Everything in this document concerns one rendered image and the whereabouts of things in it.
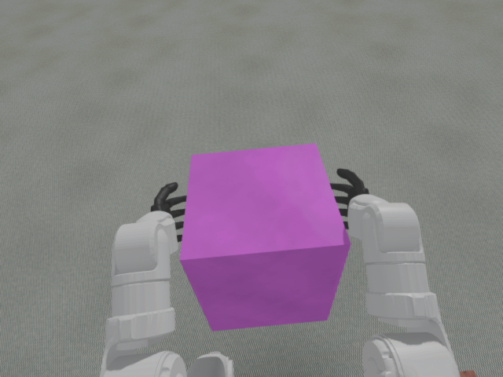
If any robot left hand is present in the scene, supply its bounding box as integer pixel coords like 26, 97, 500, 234
151, 182, 187, 242

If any carton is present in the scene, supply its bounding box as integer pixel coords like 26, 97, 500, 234
179, 143, 351, 331

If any right robot forearm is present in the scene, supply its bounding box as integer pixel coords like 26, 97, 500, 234
347, 194, 460, 377

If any left robot thigh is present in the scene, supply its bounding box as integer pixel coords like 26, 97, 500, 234
186, 353, 234, 377

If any robot right hand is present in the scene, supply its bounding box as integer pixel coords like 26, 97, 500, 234
329, 169, 369, 229

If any left robot forearm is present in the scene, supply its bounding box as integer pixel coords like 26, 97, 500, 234
100, 210, 178, 377

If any right robot upper arm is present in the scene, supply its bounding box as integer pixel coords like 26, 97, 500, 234
362, 332, 459, 377

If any left robot upper arm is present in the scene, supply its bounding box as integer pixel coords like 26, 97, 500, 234
104, 351, 187, 377

